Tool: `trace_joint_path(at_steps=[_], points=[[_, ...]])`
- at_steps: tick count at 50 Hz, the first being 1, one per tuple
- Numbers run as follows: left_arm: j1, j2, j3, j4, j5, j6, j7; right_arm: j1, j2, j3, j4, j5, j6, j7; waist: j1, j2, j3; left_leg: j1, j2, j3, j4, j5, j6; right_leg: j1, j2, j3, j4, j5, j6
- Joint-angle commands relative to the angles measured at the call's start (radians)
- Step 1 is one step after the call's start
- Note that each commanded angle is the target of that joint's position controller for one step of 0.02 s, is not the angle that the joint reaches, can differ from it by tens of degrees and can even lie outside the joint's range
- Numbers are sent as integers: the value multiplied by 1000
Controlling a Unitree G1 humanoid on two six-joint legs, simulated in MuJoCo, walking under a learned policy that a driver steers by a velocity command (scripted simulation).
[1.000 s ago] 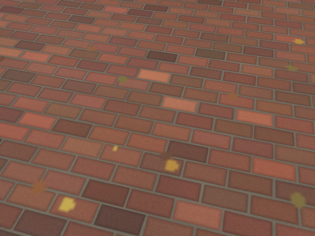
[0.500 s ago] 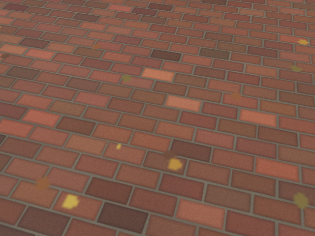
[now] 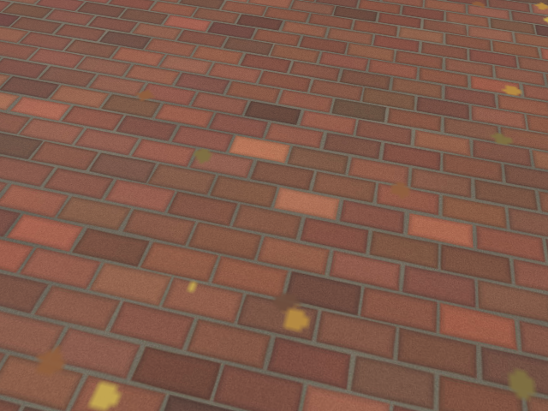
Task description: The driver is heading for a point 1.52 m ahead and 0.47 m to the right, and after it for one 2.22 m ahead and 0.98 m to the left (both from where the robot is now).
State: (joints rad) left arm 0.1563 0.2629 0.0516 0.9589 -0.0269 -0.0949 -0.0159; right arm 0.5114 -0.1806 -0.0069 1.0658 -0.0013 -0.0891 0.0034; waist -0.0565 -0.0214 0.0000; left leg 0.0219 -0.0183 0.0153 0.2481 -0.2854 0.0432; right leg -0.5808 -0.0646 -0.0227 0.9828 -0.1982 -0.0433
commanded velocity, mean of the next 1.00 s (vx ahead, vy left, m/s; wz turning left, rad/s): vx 0.33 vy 0.00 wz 0.00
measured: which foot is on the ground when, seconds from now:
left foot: down 0.00-0.24, up 0.26-0.70, down 0.72-1.00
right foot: up 0.00-0.20, down 0.22-0.74, up 0.76-1.00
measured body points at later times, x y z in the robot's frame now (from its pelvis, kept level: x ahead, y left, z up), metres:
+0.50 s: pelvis +0.28 -0.05 +0.00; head +0.29 -0.06 +0.45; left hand +0.28 +0.21 -0.14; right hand +0.42 -0.32 -0.12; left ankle +0.39 +0.12 -0.67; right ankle +0.27 -0.14 -0.75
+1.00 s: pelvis +0.46 +0.00 -0.01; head +0.51 +0.01 +0.43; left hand +0.54 +0.27 -0.16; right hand +0.59 -0.25 -0.14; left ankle +0.57 +0.09 -0.75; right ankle +0.45 -0.15 -0.68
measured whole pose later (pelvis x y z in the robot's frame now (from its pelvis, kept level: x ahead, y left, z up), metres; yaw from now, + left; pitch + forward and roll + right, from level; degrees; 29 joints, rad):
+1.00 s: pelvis +0.46 +0.00 -0.01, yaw +0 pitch +1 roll -1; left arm 0.16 0.27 0.04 0.95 0.00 0.05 0.07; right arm 0.08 -0.23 -0.02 0.89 -0.02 -0.01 -0.01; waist -0.01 -0.01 0.09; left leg -0.41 0.00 0.05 0.43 -0.04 0.06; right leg -0.50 -0.01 0.05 1.06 -0.52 0.08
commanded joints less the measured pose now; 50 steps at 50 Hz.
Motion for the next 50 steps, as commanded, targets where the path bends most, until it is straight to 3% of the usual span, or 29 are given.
trace_joint_path(at_steps=[1,4,7,9,10,11,12,13,14,15,16,18,19,21,24,27,31,34,35,36,37,38,39,40,41,42,43,46,50], points=[[-200,-21,-18,-117,3,-10,-12,34,-156,-23,-41,-4,6,-22,-18,105,137,-37,203,-132,-141,330,126,-125,6,-25,-231,121,30],[-278,4,-22,-156,-3,-6,-20,56,-191,-36,-35,8,2,-29,-21,135,161,-86,224,-114,-180,303,134,-16,33,-39,-366,197,29],[-288,49,-12,-181,-5,-10,-29,41,-197,-47,-32,20,4,-30,18,131,154,9,267,-96,-133,438,113,19,36,-13,-442,194,-13],[-181,100,13,-161,-4,-14,-27,13,-218,-58,-42,11,16,-29,91,156,53,63,270,-65,28,799,87,182,83,-39,-437,151,-50],[-25,136,37,-114,-8,-11,-21,-3,-212,-56,-50,4,26,-27,167,158,-44,36,237,-35,208,927,65,371,113,-55,-437,141,-78],[149,179,58,-67,-8,-4,-11,-20,-203,-49,-70,-5,29,-25,243,139,-149,-129,199,-22,445,815,34,642,43,24,-423,118,-118],[299,273,80,-39,20,4,-3,82,-82,-17,-91,-9,15,-13,207,-102,-321,-502,37,7,860,323,-29,1012,-232,478,-482,-111,-268],[285,219,59,-31,18,5,-9,83,-55,-6,-79,13,-16,-6,194,-211,-393,-638,-46,-129,1084,-255,-26,1020,-336,832,-699,-235,-325],[175,156,38,-40,9,-2,-13,-16,-144,-32,-116,46,-38,-2,169,-166,-203,-740,20,-153,1157,-217,0,866,-294,720,-734,-260,-268],[82,113,26,-62,9,-7,-14,-103,-175,-39,-140,57,-48,-4,136,-86,-89,-734,77,-122,1132,-127,17,694,-259,552,-751,-169,-232],[13,86,17,-71,19,-14,-21,-139,-171,-45,-146,48,-47,-13,96,-14,-29,-684,122,-104,1063,-48,18,540,-219,432,-780,-49,-207],[-27,48,4,-64,33,-22,-27,-101,-139,-54,-136,29,-19,-20,32,-45,-8,-564,168,-106,975,12,13,387,-152,288,-831,43,-184],[-12,51,5,-52,30,-25,-27,-91,-118,-52,-134,25,-7,-22,22,-49,3,-546,174,-96,948,14,8,347,-143,256,-853,67,-194],[25,79,8,-29,28,-31,-17,-143,-126,-58,-162,17,6,-26,17,-42,43,-590,185,-81,875,64,-13,309,-134,204,-890,100,-210],[88,114,13,-11,27,-26,7,-292,-139,-62,-218,5,3,-24,50,-16,75,-699,190,-71,679,233,-41,358,-129,169,-907,146,-205],[147,132,14,0,18,-17,19,-419,-115,-50,-252,8,-9,-10,92,-14,79,-657,149,-30,452,386,-43,389,-98,105,-904,180,-171],[232,138,15,34,9,1,24,-542,-114,-40,-294,16,-15,13,131,-3,107,-654,111,-18,306,398,-36,510,-127,91,-844,247,-157],[230,140,14,42,22,28,32,-490,-152,-51,-293,0,-31,31,86,-49,32,-532,57,-14,236,364,2,600,-135,86,-678,545,-100],[201,149,15,34,22,34,33,-398,-179,-63,-264,-6,-36,31,35,-61,-25,-410,28,3,209,389,20,602,-113,76,-584,642,-75],[198,139,10,27,24,37,31,-277,-221,-80,-223,-13,-41,28,-17,-36,-98,-238,29,12,162,554,43,572,-52,49,-429,645,-35],[247,89,-10,6,49,29,27,-166,-301,-92,-201,-38,-40,20,-21,91,-253,90,214,-142,286,1085,113,367,20,20,-166,310,16],[429,-37,-48,56,39,24,16,-156,-277,-72,-191,-47,-24,19,43,313,-432,355,475,-412,318,1422,314,134,140,49,172,-478,81],[419,56,-27,86,14,25,14,-137,-190,-50,-192,-29,-11,26,3,190,-502,302,441,-418,291,1368,310,149,114,197,247,-542,88],[314,101,-14,52,-4,33,18,-241,-186,-45,-206,-10,-6,27,20,154,-376,180,394,-326,253,1242,268,103,71,178,244,-512,92],[245,99,-11,37,2,50,31,-343,-167,-37,-222,-4,1,21,45,91,-266,41,345,-271,213,1087,230,93,33,142,195,-463,106],[207,93,-6,34,10,75,45,-411,-154,-30,-232,-6,10,14,65,73,-179,-102,320,-232,169,954,210,111,12,124,140,-429,116],[212,80,-6,31,14,103,55,-442,-182,-38,-235,-17,21,11,87,105,-141,-222,295,-202,128,841,198,184,9,104,94,-384,124],[235,59,-2,27,22,147,81,-456,-237,-56,-242,-28,53,-1,95,139,-135,-325,296,-188,67,711,233,242,54,54,83,-336,132],[179,75,19,-2,27,167,99,-460,-230,-56,-235,-23,79,-37,80,131,-128,-351,312,-193,24,490,246,192,59,63,161,-282,114]])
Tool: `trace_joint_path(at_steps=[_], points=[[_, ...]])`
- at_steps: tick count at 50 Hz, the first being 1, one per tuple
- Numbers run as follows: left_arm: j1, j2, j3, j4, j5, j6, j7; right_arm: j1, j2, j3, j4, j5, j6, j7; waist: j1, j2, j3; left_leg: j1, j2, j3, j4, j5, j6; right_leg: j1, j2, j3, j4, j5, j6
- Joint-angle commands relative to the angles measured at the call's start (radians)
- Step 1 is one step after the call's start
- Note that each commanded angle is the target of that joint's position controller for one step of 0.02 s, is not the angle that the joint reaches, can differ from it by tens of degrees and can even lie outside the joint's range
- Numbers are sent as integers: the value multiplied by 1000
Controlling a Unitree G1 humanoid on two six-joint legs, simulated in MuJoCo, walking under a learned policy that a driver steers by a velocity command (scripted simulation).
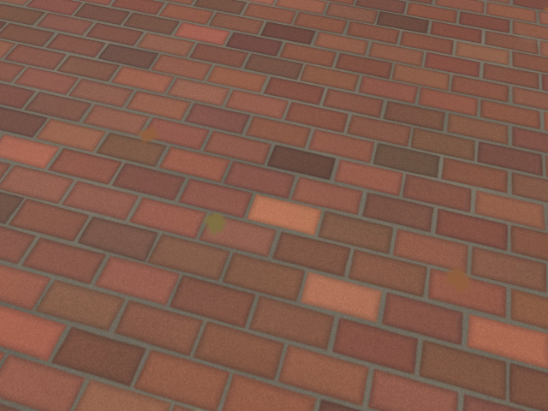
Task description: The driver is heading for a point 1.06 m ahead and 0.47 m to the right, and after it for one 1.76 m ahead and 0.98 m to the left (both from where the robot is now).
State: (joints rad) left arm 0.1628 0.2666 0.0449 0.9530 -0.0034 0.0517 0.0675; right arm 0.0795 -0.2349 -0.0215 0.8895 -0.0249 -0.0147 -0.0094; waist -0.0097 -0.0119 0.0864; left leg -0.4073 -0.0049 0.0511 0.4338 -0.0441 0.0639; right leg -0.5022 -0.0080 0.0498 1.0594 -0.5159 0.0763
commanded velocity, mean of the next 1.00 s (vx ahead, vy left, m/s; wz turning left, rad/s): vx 0.36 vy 0.00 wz -0.14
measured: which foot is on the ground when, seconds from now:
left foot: down 0.00-0.16, up 0.18-0.66, down 0.68-1.00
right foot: up 0.00-0.14, down 0.16-0.68, up 0.70-1.00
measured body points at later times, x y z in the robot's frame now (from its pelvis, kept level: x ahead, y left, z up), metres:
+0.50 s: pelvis +0.07 -0.02 +0.02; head +0.07 -0.05 +0.47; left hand -0.01 +0.23 -0.11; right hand +0.22 -0.29 -0.11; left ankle +0.20 +0.16 -0.67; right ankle -0.02 -0.12 -0.73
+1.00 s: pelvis +0.31 +0.05 +0.01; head +0.33 +0.04 +0.46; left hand +0.49 +0.29 -0.11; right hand +0.27 -0.21 -0.13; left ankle +0.26 +0.14 -0.73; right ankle +0.43 -0.14 -0.66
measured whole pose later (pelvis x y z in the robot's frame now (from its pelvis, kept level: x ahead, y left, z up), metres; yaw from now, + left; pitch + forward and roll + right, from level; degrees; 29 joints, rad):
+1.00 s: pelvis +0.31 +0.05 +0.01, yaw -11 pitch +0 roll +2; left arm 0.17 0.26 0.10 0.88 -0.03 -0.05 0.00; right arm 0.32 -0.23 -0.07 1.02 -0.02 -0.10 -0.01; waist -0.04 -0.03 0.01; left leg 0.00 -0.04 0.22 0.23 -0.25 0.04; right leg -0.72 -0.12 0.07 0.93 -0.03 -0.05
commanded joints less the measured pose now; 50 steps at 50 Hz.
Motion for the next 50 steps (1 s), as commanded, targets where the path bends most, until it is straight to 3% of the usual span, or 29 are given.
trace_joint_path(at_steps=[1,2,4,5,7,8,9,10,11,12,14,17,20,26,29,30,32,33,34,35,36,37,38,39,41,42,45,50], points=[[180,69,28,5,2,18,16,-30,-160,-37,-56,2,8,-30,37,110,-233,74,282,-221,-192,27,209,126,-13,-9,43,72,-14],[189,55,26,6,2,13,13,-52,-149,-36,-53,7,9,-32,47,136,-233,55,254,-211,-222,-178,180,159,-27,-24,-51,101,-24],[206,41,23,18,5,-4,-4,-51,-130,-33,-25,20,9,-32,56,216,-231,7,215,-184,-264,-408,126,294,-15,-73,-256,116,-42],[223,48,26,29,4,-12,-15,-33,-142,-38,-9,31,12,-31,66,227,-219,-7,209,-179,-265,-488,105,352,8,-108,-347,131,-55],[275,40,25,65,13,-19,-34,-26,-154,-46,-5,58,20,-33,95,178,-140,-52,171,-155,-220,-632,44,412,44,-170,-546,149,-113],[303,42,19,74,22,-26,-41,-26,-117,-38,-17,58,22,-30,97,45,-101,-104,117,-113,-52,-631,-1,421,-39,-35,-693,22,-162],[316,64,13,67,16,-31,-39,-16,-20,-19,-26,43,16,-15,68,-208,-109,-263,20,15,326,-551,-61,478,-263,264,-802,-169,-227],[275,234,50,46,30,-51,-51,-102,-113,-51,-77,62,-1,-13,83,-287,46,-418,-19,-73,396,-435,-40,269,-397,572,-1009,-438,-357],[179,217,47,17,34,-84,-43,-116,-188,-75,-76,77,-16,-16,41,-205,120,-436,19,-134,461,-315,-25,245,-376,550,-1047,-380,-331],[129,164,34,13,27,-112,-38,-69,-194,-84,-50,67,-22,-14,5,-177,107,-429,23,-149,479,-212,-22,285,-332,448,-1023,-224,-271],[159,116,26,21,1,-134,-41,-27,-161,-89,-9,34,-24,-11,10,-131,43,-417,34,-119,510,-126,-34,379,-274,301,-995,-62,-216],[286,57,10,62,0,-144,-40,-47,-97,-84,-1,40,-32,-1,40,-118,-1,-429,48,-77,498,-33,-45,483,-236,189,-983,105,-208],[337,69,11,70,8,-142,-36,-96,-77,-78,-17,43,-40,6,68,-125,1,-421,63,-58,418,19,-68,513,-232,144,-991,179,-220],[385,109,28,78,-3,-132,-32,-213,-62,-52,-67,55,-63,31,123,-129,52,-328,60,-13,185,17,-80,522,-249,82,-977,291,-247],[399,112,39,89,-16,-123,-37,-235,-69,-44,-89,59,-75,44,124,-133,73,-260,55,-7,107,-55,-51,532,-270,82,-935,357,-252],[390,117,43,90,-21,-120,-38,-218,-80,-46,-93,60,-79,47,104,-141,71,-209,48,-12,79,-78,-38,526,-279,94,-914,392,-249],[330,137,52,74,-27,-114,-41,-85,-125,-65,-66,60,-87,45,15,-158,11,3,12,2,34,-90,-8,488,-276,94,-812,608,-231],[297,124,48,61,-24,-115,-42,78,-172,-91,-17,62,-89,36,-63,-128,-87,230,-6,6,17,-71,17,429,-224,48,-647,771,-203],[262,94,36,28,-11,-118,-47,277,-240,-116,24,52,-91,24,-148,-46,-255,559,130,-136,50,-105,67,241,-161,0,-356,668,-162],[340,-42,2,-4,-9,-136,-48,379,-329,-134,47,34,-81,20,-120,250,-417,883,407,-569,-60,-306,190,-129,13,-69,25,148,-88],[322,23,20,13,-35,-158,-48,356,-240,-106,46,25,-85,22,-122,244,-422,790,435,-732,-170,-399,203,-199,5,88,208,-39,-97],[267,79,39,-7,-56,-165,-48,258,-176,-83,30,26,-89,22,-92,205,-274,659,409,-572,-180,-391,160,-260,-49,93,268,29,-119],[229,77,42,-11,-55,-163,-43,176,-129,-70,14,31,-92,26,-60,147,-193,523,368,-437,-202,-327,125,-235,-98,64,251,120,-132],[208,61,48,-12,-42,-155,-36,123,-95,-61,12,29,-95,31,-35,114,-129,407,326,-333,-239,-253,102,-197,-123,60,198,192,-136],[229,16,53,-8,-37,-128,-38,93,-58,-54,27,15,-100,31,9,135,-85,294,264,-174,-274,-121,71,-111,-150,59,138,272,-149],[227,-3,53,-13,-37,-117,-41,103,-61,-56,38,15,-102,28,17,127,-71,276,258,-130,-283,-59,76,-114,-152,53,132,287,-151],[151,4,59,-61,-31,-99,-46,124,-97,-63,55,8,-106,12,28,80,-24,265,271,-53,-314,51,102,-203,-149,69,61,376,-134],[-25,0,44,-137,-19,-107,-82,160,-138,-69,56,10,-98,-10,-5,47,21,294,252,85,-339,136,87,-209,-121,-9,-233,572,-124]])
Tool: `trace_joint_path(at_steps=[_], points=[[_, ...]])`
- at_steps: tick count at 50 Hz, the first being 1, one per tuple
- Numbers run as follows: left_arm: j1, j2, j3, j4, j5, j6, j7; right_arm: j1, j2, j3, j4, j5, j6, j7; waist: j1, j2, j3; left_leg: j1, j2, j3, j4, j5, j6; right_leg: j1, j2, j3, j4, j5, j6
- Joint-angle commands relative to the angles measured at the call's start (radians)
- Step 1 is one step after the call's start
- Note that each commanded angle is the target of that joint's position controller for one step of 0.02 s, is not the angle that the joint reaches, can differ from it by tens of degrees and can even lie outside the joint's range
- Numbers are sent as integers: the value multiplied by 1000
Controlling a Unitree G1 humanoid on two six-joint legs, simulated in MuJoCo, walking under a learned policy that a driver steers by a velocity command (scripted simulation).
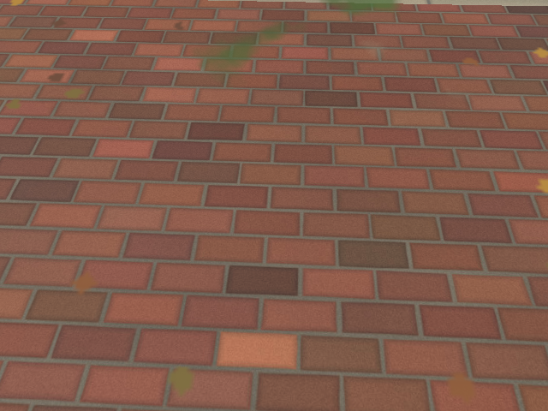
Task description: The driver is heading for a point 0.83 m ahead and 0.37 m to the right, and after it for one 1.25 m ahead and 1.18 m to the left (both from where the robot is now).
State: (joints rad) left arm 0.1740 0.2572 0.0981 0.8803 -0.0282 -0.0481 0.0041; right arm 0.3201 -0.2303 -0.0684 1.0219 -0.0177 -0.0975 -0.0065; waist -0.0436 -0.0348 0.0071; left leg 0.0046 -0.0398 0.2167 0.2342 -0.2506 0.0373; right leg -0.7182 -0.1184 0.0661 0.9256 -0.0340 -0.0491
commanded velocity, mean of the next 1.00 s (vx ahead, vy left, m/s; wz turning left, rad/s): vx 0.50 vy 0.00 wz -0.58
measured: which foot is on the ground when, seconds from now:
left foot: down 0.00-0.22, up 0.24-0.68, down 0.70-1.00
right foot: up 0.00-0.20, down 0.22-0.70, up 0.72-1.00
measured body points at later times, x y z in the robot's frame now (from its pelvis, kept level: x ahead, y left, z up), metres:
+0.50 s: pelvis +0.28 -0.06 +0.00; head +0.31 -0.08 +0.45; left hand +0.42 +0.19 -0.11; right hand +0.41 -0.37 -0.09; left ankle +0.48 +0.10 -0.68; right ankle +0.25 -0.12 -0.74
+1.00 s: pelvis +0.56 -0.10 +0.00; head +0.59 -0.11 +0.45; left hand +0.86 +0.02 -0.09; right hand +0.43 -0.36 -0.12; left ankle +0.58 +0.02 -0.74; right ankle +0.56 -0.30 -0.67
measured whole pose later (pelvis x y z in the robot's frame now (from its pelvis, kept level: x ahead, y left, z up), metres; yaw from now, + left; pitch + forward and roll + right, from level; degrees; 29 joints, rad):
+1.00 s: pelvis +0.56 -0.10 +0.00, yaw -35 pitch +2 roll +2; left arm 0.18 0.31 0.08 0.64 -0.03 -0.02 -0.01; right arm 0.31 -0.27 -0.07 0.86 -0.01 -0.10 0.01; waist -0.07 -0.05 0.03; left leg -0.08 -0.02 0.15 0.28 -0.22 0.02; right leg -0.70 -0.10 0.06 0.96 -0.14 0.00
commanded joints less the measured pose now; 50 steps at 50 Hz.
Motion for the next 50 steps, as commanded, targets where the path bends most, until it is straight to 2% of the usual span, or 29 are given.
trace_joint_path(at_steps=[1,5,7,8,9,10,11,12,13,14,15,16,18,21,25,29,32,33,34,35,36,37,38,39,40,41,44,47,50], points=[[-80,3,-15,-83,7,-8,-27,-56,-152,-25,-72,7,-12,-17,12,58,111,-92,295,-64,-138,357,112,3,-7,-47,-141,102,-2],[-197,2,-26,-159,2,-7,-59,22,-177,-33,-58,24,15,-22,-15,52,123,79,329,-7,-55,522,99,-26,24,-114,-259,36,-32],[-187,35,-13,-184,0,-4,-71,9,-208,-40,-71,29,29,-26,17,94,72,123,333,25,53,836,81,79,84,-175,-276,-53,-63],[-147,61,-1,-187,-2,-1,-73,1,-226,-44,-79,31,38,-30,51,122,30,137,334,33,143,998,72,157,122,-200,-269,-107,-83],[-51,101,18,-174,-6,1,-74,-12,-242,-48,-88,31,47,-32,108,143,-26,120,330,36,289,1093,63,286,159,-213,-273,-151,-109],[107,160,50,-138,-7,3,-64,-37,-243,-46,-99,37,50,-32,195,130,-105,26,299,47,501,1030,35,524,194,-199,-352,-94,-148],[247,247,83,-106,-3,15,-37,-29,-211,-34,-121,20,39,-31,238,13,-194,-230,245,45,819,642,-10,826,69,26,-387,-124,-205],[190,325,88,-137,-5,7,-32,47,-61,11,-179,10,3,-10,105,-224,-294,-670,4,-86,1208,-284,-71,1135,-197,645,-524,-242,-417],[237,238,57,-142,16,-1,-34,-70,-144,-3,-210,49,-50,9,173,-99,-369,-774,21,-314,1260,-299,-36,1157,-220,754,-641,-264,-401],[203,184,42,-138,24,-14,-33,-150,-165,-8,-238,79,-68,16,167,-59,-239,-826,72,-317,1210,-227,-5,1060,-187,591,-641,-195,-345],[125,150,32,-148,16,-27,-37,-150,-155,-7,-232,66,-71,11,105,50,-134,-782,121,-315,1094,-155,1,884,-138,457,-644,-82,-305],[58,115,20,-163,14,-32,-35,-141,-168,-18,-217,42,-61,3,67,64,-96,-707,154,-311,999,-124,-7,754,-98,362,-653,2,-273],[15,115,14,-184,21,-34,-26,-107,-168,-27,-217,24,-30,4,20,47,-61,-605,174,-309,911,-88,-35,599,-62,306,-693,66,-265],[51,163,24,-181,15,-37,-5,-176,-131,-17,-253,2,-7,-2,23,32,-21,-599,159,-274,741,21,-89,485,-29,226,-723,123,-264],[104,174,28,-174,8,-26,8,-333,-102,-1,-300,7,-10,4,87,-24,9,-536,93,-256,416,299,-101,427,44,161,-702,-10,-193],[166,166,27,-154,1,-18,7,-405,-134,-6,-340,27,-22,19,117,-57,1,-497,59,-279,294,325,-84,495,10,243,-629,-92,-167],[168,164,26,-160,6,-7,15,-371,-173,-20,-342,30,-40,31,85,-93,-15,-444,47,-287,249,197,-50,573,-22,335,-531,-89,-149],[153,154,22,-168,6,-3,17,-306,-181,-27,-325,29,-46,30,46,-106,-31,-363,41,-270,215,187,-30,571,-6,341,-483,-65,-133],[144,119,9,-179,10,-4,17,-201,-212,-43,-302,18,-53,25,-5,-97,-97,-197,72,-285,208,184,3,533,44,308,-363,-22,-100],[148,60,-14,-201,26,-7,14,-41,-271,-58,-287,3,-54,17,-67,18,-236,62,250,-458,221,124,68,402,111,215,-73,-153,-57],[299,13,-28,-232,-10,-18,12,43,-349,-77,-250,-7,-40,21,8,382,-343,355,472,-957,105,-99,241,42,234,102,244,-580,8],[289,133,-10,-204,-26,-17,17,14,-247,-56,-267,17,-34,26,-16,273,-277,323,474,-1022,60,-329,227,-86,145,131,378,-540,20],[178,189,5,-216,-16,-10,17,-34,-178,-38,-284,21,-26,21,-44,177,-154,206,426,-843,52,-299,176,-113,110,110,405,-445,25],[125,180,6,-227,-2,-4,19,-86,-160,-28,-291,12,-17,20,-26,110,-87,81,381,-704,41,-162,147,-75,74,80,385,-371,29],[92,166,8,-240,9,-3,16,-117,-138,-21,-285,7,-12,18,-9,108,-34,-13,340,-608,20,-52,138,-49,47,80,335,-323,30],[98,146,9,-245,4,1,9,-127,-128,-16,-280,0,-12,15,13,132,-17,-74,311,-527,-3,20,126,-2,21,76,302,-294,27],[89,92,-2,-268,-4,16,1,-111,-147,-25,-257,12,-24,15,23,134,-2,-111,300,-394,-60,151,146,3,-2,44,226,-254,36],[41,80,-9,-297,2,19,-4,-96,-183,-37,-242,12,-23,11,19,107,2,-80,311,-297,-78,277,159,-38,-11,36,109,-151,51],[-29,68,-18,-313,2,11,-22,-93,-201,-39,-234,16,-12,7,-5,103,21,-67,282,-179,-80,327,131,-1,-1,-8,-65,2,45]])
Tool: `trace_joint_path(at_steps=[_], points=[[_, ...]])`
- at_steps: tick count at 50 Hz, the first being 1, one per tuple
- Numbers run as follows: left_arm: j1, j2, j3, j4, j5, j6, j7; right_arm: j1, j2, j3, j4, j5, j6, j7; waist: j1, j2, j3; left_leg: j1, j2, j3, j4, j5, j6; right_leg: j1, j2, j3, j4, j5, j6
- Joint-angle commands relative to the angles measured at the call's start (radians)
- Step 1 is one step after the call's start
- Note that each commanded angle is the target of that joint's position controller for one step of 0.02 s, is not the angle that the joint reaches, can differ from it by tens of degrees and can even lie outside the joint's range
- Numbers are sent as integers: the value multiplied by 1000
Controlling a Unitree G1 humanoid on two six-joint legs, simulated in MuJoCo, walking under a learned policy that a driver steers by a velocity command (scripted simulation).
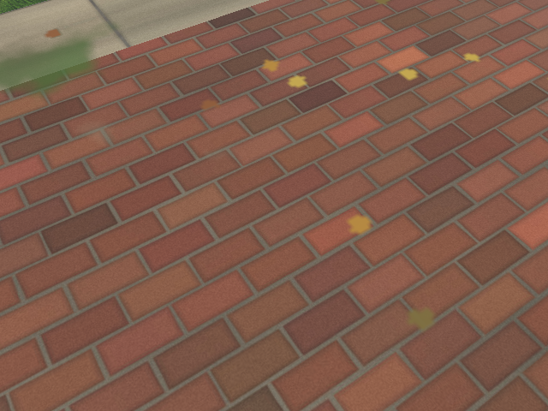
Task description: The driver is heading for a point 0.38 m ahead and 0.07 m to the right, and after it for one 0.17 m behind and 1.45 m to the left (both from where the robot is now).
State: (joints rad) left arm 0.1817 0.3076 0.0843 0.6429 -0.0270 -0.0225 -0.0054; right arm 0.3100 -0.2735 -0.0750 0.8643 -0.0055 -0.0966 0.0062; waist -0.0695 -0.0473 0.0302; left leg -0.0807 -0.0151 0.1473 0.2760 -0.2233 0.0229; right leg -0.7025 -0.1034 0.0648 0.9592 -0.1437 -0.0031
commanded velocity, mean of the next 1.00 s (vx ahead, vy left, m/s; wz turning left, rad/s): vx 0.22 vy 0.00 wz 0.06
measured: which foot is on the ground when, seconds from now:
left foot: down 0.00-0.20, up 0.22-0.70, down 0.72-1.00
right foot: up 0.00-0.20, down 0.22-0.72, up 0.74-1.00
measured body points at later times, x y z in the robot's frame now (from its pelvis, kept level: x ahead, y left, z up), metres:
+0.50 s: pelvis +0.25 -0.07 +0.00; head +0.29 -0.09 +0.45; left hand +0.42 +0.17 -0.10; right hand +0.34 -0.36 -0.12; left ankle +0.38 +0.08 -0.68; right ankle +0.24 -0.14 -0.74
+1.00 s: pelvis +0.37 -0.06 -0.01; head +0.42 -0.04 +0.44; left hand +0.51 +0.23 -0.11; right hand +0.55 -0.34 -0.10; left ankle +0.42 +0.04 -0.74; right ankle +0.41 -0.22 -0.71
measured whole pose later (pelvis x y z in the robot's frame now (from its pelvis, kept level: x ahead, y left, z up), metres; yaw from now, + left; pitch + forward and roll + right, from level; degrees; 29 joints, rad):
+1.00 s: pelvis +0.37 -0.06 -0.01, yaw +8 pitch +4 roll -1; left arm 0.08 0.28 0.06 0.72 0.00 0.01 0.03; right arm 0.18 -0.31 -0.08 0.65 0.01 0.03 -0.02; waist -0.03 0.00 0.04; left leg -0.40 -0.07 -0.11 0.47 -0.13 0.04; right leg -0.49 0.01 0.10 0.83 -0.38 0.08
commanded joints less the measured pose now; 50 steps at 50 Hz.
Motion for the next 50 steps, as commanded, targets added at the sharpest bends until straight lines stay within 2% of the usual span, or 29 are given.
trace_joint_path(at_steps=[1,5,7,8,9,10,11,12,13,14,15,16,17,19,23,26,29,32,34,35,36,37,38,39,40,41,43,46,50], points=[[-74,11,-8,-86,2,-18,-20,-71,-165,-33,-72,5,-9,-8,6,112,9,25,254,-81,-120,304,137,-3,-9,-27,-152,147,-5],[-179,9,-13,-131,-2,-19,-45,-14,-200,-41,-49,21,12,-10,-23,109,49,111,286,-21,-95,355,117,19,17,-91,-285,122,-34],[-174,34,-2,-145,1,-16,-53,-15,-226,-47,-48,31,25,-13,5,127,35,159,299,14,-20,577,100,76,56,-129,-322,33,-69],[-141,56,9,-144,5,-13,-53,-17,-244,-53,-51,35,32,-17,34,149,2,177,299,33,58,760,90,144,93,-158,-325,-23,-91],[-54,90,28,-127,6,-9,-52,-22,-258,-57,-54,38,40,-21,90,158,-53,173,291,53,195,904,80,264,135,-181,-341,-56,-119],[114,138,59,-82,3,-5,-43,-36,-246,-51,-60,41,45,-26,184,135,-138,85,261,81,403,903,51,504,175,-184,-409,15,-158],[273,216,90,-45,1,7,-21,-18,-192,-29,-80,14,39,-28,244,23,-230,-178,221,78,715,552,7,822,60,16,-417,24,-217],[194,313,86,-69,9,-7,-15,75,-49,19,-137,-17,11,-11,91,-230,-322,-600,14,-34,1052,-384,-44,1090,-219,605,-520,-6,-400],[219,209,56,-92,20,-20,-19,-12,-154,4,-126,25,-20,4,181,-103,-425,-662,30,-218,1145,-379,-38,1091,-279,699,-617,84,-413],[174,152,35,-73,33,-30,-24,-70,-185,-5,-134,57,-24,9,174,-57,-290,-691,76,-207,1124,-298,-31,978,-257,490,-595,333,-367],[118,118,22,-66,24,-37,-26,-76,-169,1,-124,44,-20,2,131,17,-205,-651,124,-199,1041,-236,-31,832,-202,330,-572,490,-319],[60,88,13,-65,22,-39,-25,-79,-165,-2,-109,24,-11,-4,99,29,-157,-600,151,-196,970,-209,-36,714,-163,237,-584,539,-286],[25,73,5,-65,30,-43,-23,-51,-168,-5,-96,25,6,-4,66,13,-141,-525,164,-202,941,-188,-40,621,-144,180,-616,573,-272],[-5,82,5,-41,42,-58,-18,7,-128,0,-67,25,40,-8,26,7,-134,-435,150,-191,884,-123,-61,513,-129,91,-672,643,-270],[-46,76,1,2,53,-66,5,-29,-87,9,-74,15,56,-13,24,-23,-97,-414,124,-198,657,89,-85,475,-79,-90,-710,646,-227],[-30,93,6,30,53,-50,22,-118,-83,11,-109,16,52,1,71,-28,-83,-425,108,-173,508,216,-82,543,-84,-135,-711,600,-208],[-9,107,12,57,41,-23,32,-161,-94,4,-149,16,57,18,93,-23,-71,-473,100,-158,441,163,-67,637,-129,-126,-668,575,-210],[-14,114,18,65,24,6,42,-172,-99,-5,-186,12,64,38,93,-34,-60,-497,81,-128,408,28,-36,689,-168,-110,-575,576,-198],[-37,118,22,59,8,21,53,-126,-102,-12,-192,14,63,49,61,-35,-73,-426,44,-90,317,22,0,688,-158,-124,-456,639,-163],[-29,114,22,61,4,23,58,-59,-126,-25,-181,11,57,45,27,-8,-110,-299,12,-85,214,162,32,655,-111,-163,-333,657,-117],[-4,106,19,48,24,15,60,13,-217,-53,-181,4,55,27,7,117,-184,-100,102,-253,188,595,95,523,-19,-205,-119,454,-40],[24,34,-3,11,70,2,47,38,-316,-71,-196,-13,59,9,47,349,-255,160,358,-619,210,1074,306,175,170,-196,218,-411,46],[9,56,-6,20,54,-6,30,56,-250,-52,-211,-19,59,9,5,282,-415,242,401,-738,166,937,399,104,193,29,366,-560,50],[-30,91,2,14,19,-5,21,-15,-221,-47,-233,-8,60,9,8,197,-342,193,360,-643,153,783,361,47,148,57,402,-505,43],[-60,88,2,14,20,2,25,-68,-188,-41,-242,12,67,3,26,116,-259,115,308,-567,139,637,302,19,117,46,352,-437,41],[-79,91,6,18,31,12,35,-107,-162,-32,-251,25,78,-4,41,69,-194,20,278,-529,113,526,263,28,94,39,275,-388,46],[-68,72,5,14,30,28,40,-147,-169,-34,-268,16,98,-15,81,120,-148,-119,209,-480,73,421,226,135,105,13,120,-328,58],[-43,44,-4,32,26,25,43,-132,-200,-50,-278,9,111,-31,76,164,-179,-134,183,-467,78,404,219,210,130,6,-50,-276,83],[-54,54,-2,35,23,22,37,-150,-207,-56,-296,13,127,-40,60,201,-183,-181,164,-518,69,189,192,285,142,15,-186,-199,84]])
